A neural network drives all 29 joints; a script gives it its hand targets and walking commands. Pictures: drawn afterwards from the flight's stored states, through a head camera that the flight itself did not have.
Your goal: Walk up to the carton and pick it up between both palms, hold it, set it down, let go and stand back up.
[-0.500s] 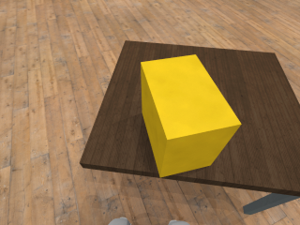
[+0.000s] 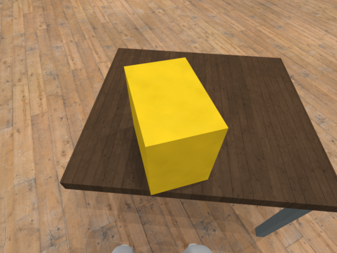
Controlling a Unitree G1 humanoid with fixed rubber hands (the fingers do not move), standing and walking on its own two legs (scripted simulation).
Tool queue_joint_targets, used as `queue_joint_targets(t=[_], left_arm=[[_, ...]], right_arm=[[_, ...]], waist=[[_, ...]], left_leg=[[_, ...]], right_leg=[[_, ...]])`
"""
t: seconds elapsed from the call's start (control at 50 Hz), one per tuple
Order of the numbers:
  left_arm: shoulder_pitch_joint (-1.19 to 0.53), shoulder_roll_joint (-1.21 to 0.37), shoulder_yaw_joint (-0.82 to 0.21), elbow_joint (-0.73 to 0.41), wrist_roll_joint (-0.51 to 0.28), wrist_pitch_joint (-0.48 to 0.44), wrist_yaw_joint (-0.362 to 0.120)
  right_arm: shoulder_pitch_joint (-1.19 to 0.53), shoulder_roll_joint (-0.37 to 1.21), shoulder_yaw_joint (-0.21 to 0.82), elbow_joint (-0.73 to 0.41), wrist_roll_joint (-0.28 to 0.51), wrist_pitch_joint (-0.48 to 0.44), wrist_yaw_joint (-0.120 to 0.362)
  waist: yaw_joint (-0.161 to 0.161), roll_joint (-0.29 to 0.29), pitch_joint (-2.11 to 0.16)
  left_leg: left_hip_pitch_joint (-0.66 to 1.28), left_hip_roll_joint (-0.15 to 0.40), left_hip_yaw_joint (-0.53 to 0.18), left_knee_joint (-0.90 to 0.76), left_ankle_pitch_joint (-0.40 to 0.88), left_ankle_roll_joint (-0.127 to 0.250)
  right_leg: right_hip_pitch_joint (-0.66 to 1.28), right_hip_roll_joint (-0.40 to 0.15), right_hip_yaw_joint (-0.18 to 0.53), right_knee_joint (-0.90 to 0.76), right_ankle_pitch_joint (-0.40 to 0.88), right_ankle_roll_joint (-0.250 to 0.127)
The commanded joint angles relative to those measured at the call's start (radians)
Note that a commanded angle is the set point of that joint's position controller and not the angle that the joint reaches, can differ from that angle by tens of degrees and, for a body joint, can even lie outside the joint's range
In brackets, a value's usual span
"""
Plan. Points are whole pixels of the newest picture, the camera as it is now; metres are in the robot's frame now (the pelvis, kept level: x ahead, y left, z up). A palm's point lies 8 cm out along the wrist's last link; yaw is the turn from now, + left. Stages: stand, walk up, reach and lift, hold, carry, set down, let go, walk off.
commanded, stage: walk up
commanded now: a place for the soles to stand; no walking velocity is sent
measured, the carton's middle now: (168, 126) +0.47 +0.01 -0.01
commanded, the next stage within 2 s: none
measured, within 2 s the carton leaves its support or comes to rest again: neither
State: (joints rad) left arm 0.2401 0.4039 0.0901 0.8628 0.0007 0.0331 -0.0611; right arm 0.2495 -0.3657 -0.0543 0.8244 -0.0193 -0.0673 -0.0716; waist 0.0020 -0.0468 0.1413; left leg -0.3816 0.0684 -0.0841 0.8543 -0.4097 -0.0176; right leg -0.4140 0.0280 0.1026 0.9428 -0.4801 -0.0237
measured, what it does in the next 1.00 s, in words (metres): steps on the spot: left foot, then right foot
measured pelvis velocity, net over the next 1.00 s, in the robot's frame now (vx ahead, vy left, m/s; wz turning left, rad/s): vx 0.00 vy -0.03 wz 0.02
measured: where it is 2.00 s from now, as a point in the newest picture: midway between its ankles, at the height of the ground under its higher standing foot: outside the picture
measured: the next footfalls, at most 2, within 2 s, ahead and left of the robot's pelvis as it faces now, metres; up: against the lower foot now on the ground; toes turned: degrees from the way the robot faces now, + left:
left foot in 0.52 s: +0.08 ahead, +0.14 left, +0.00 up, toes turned -2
right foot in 0.82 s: +0.11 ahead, -0.13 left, +0.00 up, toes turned +3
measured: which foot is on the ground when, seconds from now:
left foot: down 0.00-0.00, up 0.02-0.50, down 0.52-0.84, up 0.86-1.00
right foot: down 0.00-0.54, up 0.56-0.80, down 0.82-1.00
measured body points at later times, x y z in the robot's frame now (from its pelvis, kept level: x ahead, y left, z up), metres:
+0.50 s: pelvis -0.03 -0.02 +0.01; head +0.01 -0.02 +0.46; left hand +0.02 +0.30 -0.10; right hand +0.07 -0.33 -0.11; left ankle +0.03 +0.15 -0.68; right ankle +0.04 -0.11 -0.69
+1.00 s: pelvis +0.00 -0.03 +0.01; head +0.03 -0.03 +0.46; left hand +0.03 +0.29 -0.10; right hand +0.10 -0.34 -0.10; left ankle +0.02 +0.13 -0.66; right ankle +0.02 -0.12 -0.69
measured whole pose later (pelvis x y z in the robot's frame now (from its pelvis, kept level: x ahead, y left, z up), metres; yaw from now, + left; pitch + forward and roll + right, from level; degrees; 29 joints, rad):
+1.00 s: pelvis +0.00 -0.03 +0.01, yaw +1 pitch -4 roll +1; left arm 0.26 0.38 0.09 0.86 0.00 0.01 -0.04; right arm 0.26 -0.38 -0.05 0.84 -0.03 -0.03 -0.05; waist 0.07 0.00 0.15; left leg -0.45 0.01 -0.08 1.05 -0.45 -0.02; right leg -0.35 0.07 0.03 0.86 -0.43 -0.06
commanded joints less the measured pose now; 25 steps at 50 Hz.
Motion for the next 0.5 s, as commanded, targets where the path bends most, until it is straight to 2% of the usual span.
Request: queue_joint_targets(t=[0.0, 0.02, 0.04, 0.06, 0.08, 0.1, 0.12, 0.16, 0.18, 0.2, 0.24, 0.26, 0.3, 0.32, 0.34, 0.36, 0.38, 0.4, 0.42, 0.44, 0.46, 0.48], left_arm=[[0.052, 0.316, 0.105, -0.116, 0.046, -0.023, 0.019], [0.005, 0.333, 0.104, -0.119, 0.048, -0.019, 0.026], [-0.033, 0.324, 0.102, -0.126, 0.052, -0.012, 0.034], [-0.037, 0.296, 0.097, -0.118, 0.046, -0.016, 0.041], [-0.024, 0.262, 0.088, -0.111, 0.041, -0.02, 0.047], [0.004, 0.26, 0.088, -0.103, 0.038, -0.026, 0.051], [0.036, 0.263, 0.089, -0.095, 0.037, -0.032, 0.054], [0.075, 0.262, 0.089, -0.088, 0.035, -0.042, 0.06], [0.086, 0.256, 0.083, -0.079, 0.032, -0.046, 0.065], [0.093, 0.257, 0.082, -0.068, 0.032, -0.048, 0.066], [0.093, 0.256, 0.083, -0.069, 0.035, -0.049, 0.067], [0.084, 0.256, 0.078, -0.069, 0.035, -0.047, 0.064], [0.063, 0.252, 0.078, -0.078, 0.039, -0.047, 0.062], [0.056, 0.255, 0.078, -0.08, 0.041, -0.044, 0.06], [0.055, 0.254, 0.07, -0.083, 0.042, -0.042, 0.059], [0.025, 0.26, 0.069, -0.087, 0.045, -0.043, 0.051], [0.017, 0.266, 0.072, -0.086, 0.048, -0.039, 0.046], [-0.005, 0.269, 0.074, -0.096, 0.053, -0.035, 0.041], [-0.036, 0.254, 0.064, -0.103, 0.056, -0.032, 0.036], [-0.074, 0.248, 0.058, -0.104, 0.052, -0.028, 0.031], [-0.094, 0.238, 0.054, -0.118, 0.053, -0.023, 0.025], [-0.115, 0.201, 0.045, -0.115, 0.056, -0.017, 0.022]], right_arm=[[-0.056, -0.257, -0.04, -0.053, 0.007, 0.019, -0.046], [-0.07, -0.289, -0.058, -0.044, 0.025, 0.024, -0.047], [-0.047, -0.306, -0.066, -0.023, 0.033, 0.023, -0.047], [-0.023, -0.313, -0.068, -0.002, 0.033, 0.023, -0.037], [0.014, -0.311, -0.067, 0.014, 0.029, 0.03, -0.027], [0.021, -0.306, -0.07, 0.015, 0.027, 0.034, -0.019], [0.015, -0.292, -0.069, 0.014, 0.024, 0.036, -0.012], [-0.001, -0.293, -0.074, 0.006, 0.019, 0.038, -0.007], [-0.032, -0.291, -0.07, 0.004, 0.019, 0.039, -0.002], [-0.029, -0.283, -0.073, 0.004, 0.018, 0.042, -0.002], [-0.026, -0.285, -0.076, 0.01, 0.017, 0.043, 0.0], [-0.024, -0.288, -0.075, 0.003, 0.015, 0.042, 0.0], [-0.002, -0.282, -0.074, 0.012, 0.013, 0.037, 0.004], [0.005, -0.274, -0.072, 0.014, 0.011, 0.037, 0.005], [0.0, -0.278, -0.074, 0.006, 0.011, 0.034, 0.005], [0.021, -0.286, -0.076, 0.018, 0.009, 0.031, 0.007], [0.034, -0.287, -0.079, 0.017, 0.008, 0.03, 0.009], [0.069, -0.282, -0.082, 0.026, 0.005, 0.027, 0.01], [0.092, -0.278, -0.079, 0.038, 0.007, 0.021, 0.012], [0.12, -0.259, -0.081, 0.045, 0.004, 0.013, 0.015], [0.19, -0.261, -0.088, 0.063, 0.003, 0.002, 0.019], [0.296, -0.27, -0.101, 0.098, -0.001, -0.007, 0.015]], waist=[[0.084, -0.135, -0.078], [0.084, -0.134, -0.032], [0.067, -0.135, 0.008], [0.052, -0.084, -0.003], [0.041, -0.069, -0.01], [0.045, -0.048, -0.05], [0.057, -0.055, -0.079], [0.072, -0.05, -0.137], [0.08, -0.02, -0.125], [0.07, -0.037, -0.132], [0.076, -0.035, -0.134], [0.074, -0.059, -0.14], [0.063, -0.062, -0.148], [0.066, -0.062, -0.146], [0.062, -0.078, -0.126], [0.051, -0.059, -0.127], [0.051, -0.072, -0.119], [0.039, -0.102, -0.134], [0.024, -0.106, -0.125], [-0.004, -0.101, -0.128], [-0.042, -0.064, -0.146], [-0.097, 0.001, -0.194]], left_leg=[[-0.359, -0.106, 0.009, 0.401, -0.214, 0.037], [-0.324, -0.121, -0.021, 0.422, -0.188, 0.039], [-0.316, -0.097, -0.01, 0.439, -0.157, 0.036], [-0.298, -0.08, 0.0, 0.43, -0.116, 0.027], [-0.312, -0.058, 0.016, 0.391, -0.069, 0.028], [-0.302, -0.052, 0.026, 0.355, -0.049, 0.023], [-0.29, -0.048, 0.022, 0.329, -0.041, 0.023], [-0.289, -0.041, 0.008, 0.266, -0.05, 0.018], [-0.286, -0.042, 0.006, 0.251, -0.048, 0.015], [-0.295, -0.038, 0.004, 0.23, -0.054, 0.017], [-0.277, -0.035, 0.007, 0.206, -0.057, 0.017], [-0.253, -0.032, 0.013, 0.187, -0.061, 0.013], [-0.229, -0.025, 0.021, 0.152, -0.07, 0.017], [-0.2, -0.027, 0.037, 0.136, -0.081, 0.017], [-0.189, -0.028, 0.029, 0.097, -0.1, 0.021], [-0.134, -0.032, 0.037, 0.097, -0.089, 0.025], [-0.112, -0.032, 0.057, 0.088, -0.082, 0.032], [-0.047, -0.035, 0.062, 0.056, -0.072, 0.035], [0.007, -0.03, 0.072, 0.012, -0.046, 0.037], [0.118, -0.048, 0.109, -0.044, -0.011, 0.045], [0.254, -0.065, 0.133, -0.158, 0.054, 0.054], [0.395, -0.065, 0.105, -0.251, 0.048, 0.067]], right_leg=[[0.133, -0.236, 0.479, -0.583, 0.159, -0.108], [0.031, -0.271, 0.565, -0.703, 0.047, -0.056], [0.018, -0.244, 0.574, -0.707, -0.02, -0.032], [0.056, -0.211, 0.532, -0.663, 0.03, -0.002], [0.12, -0.183, 0.433, -0.62, 0.089, 0.025], [0.191, -0.18, 0.422, -0.591, 0.126, 0.028], [0.233, -0.184, 0.431, -0.588, 0.159, 0.03], [0.337, -0.194, 0.46, -0.575, 0.136, -0.008], [0.332, -0.193, 0.457, -0.584, 0.12, -0.003], [0.347, -0.204, 0.468, -0.589, 0.107, -0.009], [0.348, -0.212, 0.451, -0.584, 0.149, -0.022], [0.314, -0.2, 0.44, -0.58, 0.112, -0.053], [0.291, -0.203, 0.42, -0.558, 0.101, -0.082], [0.238, -0.219, 0.43, -0.572, 0.034, -0.1], [0.215, -0.222, 0.429, -0.566, 0.037, -0.117], [0.155, -0.223, 0.411, -0.563, -0.013, -0.137], [0.11, -0.226, 0.408, -0.573, -0.109, -0.127], [0.057, -0.237, 0.41, -0.577, -0.17, -0.147], [0.009, -0.23, 0.373, -0.559, -0.177, -0.174], [-0.095, -0.212, 0.314, -0.538, -0.204, -0.176], [-0.164, -0.183, 0.257, -0.501, -0.244, -0.162], [-0.225, -0.145, 0.188, -0.353, -0.235, -0.135]])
